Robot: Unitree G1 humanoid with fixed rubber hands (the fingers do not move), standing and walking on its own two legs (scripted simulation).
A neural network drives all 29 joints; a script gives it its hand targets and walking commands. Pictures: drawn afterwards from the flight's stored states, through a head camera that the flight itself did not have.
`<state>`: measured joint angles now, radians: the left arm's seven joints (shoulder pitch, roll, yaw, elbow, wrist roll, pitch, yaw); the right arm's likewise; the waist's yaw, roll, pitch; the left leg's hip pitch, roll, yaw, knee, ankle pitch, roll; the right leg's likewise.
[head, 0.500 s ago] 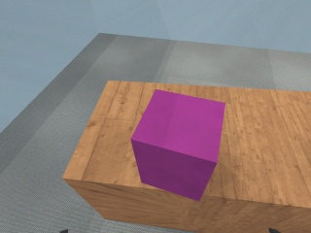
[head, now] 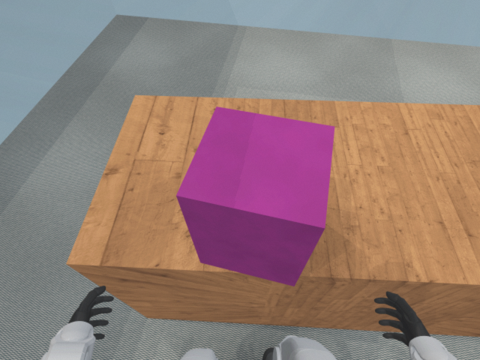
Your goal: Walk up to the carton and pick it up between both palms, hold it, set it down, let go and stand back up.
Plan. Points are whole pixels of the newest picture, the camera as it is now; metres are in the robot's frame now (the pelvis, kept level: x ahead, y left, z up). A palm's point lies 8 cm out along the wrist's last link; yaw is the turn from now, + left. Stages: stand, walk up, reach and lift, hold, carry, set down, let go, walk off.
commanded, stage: reach and lift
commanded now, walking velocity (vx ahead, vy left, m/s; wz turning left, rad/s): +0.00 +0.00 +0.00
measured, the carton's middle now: (258, 203) +0.37 -0.01 +0.00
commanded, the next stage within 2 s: none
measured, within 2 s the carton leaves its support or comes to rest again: neither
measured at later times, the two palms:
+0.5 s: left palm (92, 329) +0.17 +0.27 -0.06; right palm (389, 342) +0.15 -0.21 -0.06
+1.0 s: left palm (108, 306) +0.20 +0.24 -0.04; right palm (366, 336) +0.16 -0.17 -0.04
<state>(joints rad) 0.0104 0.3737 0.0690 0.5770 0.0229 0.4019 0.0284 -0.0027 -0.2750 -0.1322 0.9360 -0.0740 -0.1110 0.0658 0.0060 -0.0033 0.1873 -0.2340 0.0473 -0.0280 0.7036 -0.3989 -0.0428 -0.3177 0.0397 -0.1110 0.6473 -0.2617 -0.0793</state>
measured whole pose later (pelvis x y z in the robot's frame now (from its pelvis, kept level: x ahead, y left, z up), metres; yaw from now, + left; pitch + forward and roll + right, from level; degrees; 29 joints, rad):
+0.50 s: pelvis +0.01 +0.01 +0.01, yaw -1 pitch -5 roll -1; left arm 0.17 0.29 0.09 0.36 0.03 0.33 -0.01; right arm 0.23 -0.11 -0.04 0.60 -0.04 -0.16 -0.04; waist 0.01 -0.04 0.17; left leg -0.13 0.05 -0.01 0.56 -0.34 -0.03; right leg -0.21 0.05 -0.09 0.49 -0.20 -0.07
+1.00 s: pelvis +0.03 +0.05 +0.02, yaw -3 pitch -7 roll -2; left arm 0.26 0.19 -0.06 0.39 -0.06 0.02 0.00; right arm 0.31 -0.06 -0.10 0.57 -0.04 -0.26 -0.04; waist 0.02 0.01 0.12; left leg 0.02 0.02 0.05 0.45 -0.34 0.02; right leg -0.08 0.03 -0.03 0.37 -0.17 -0.01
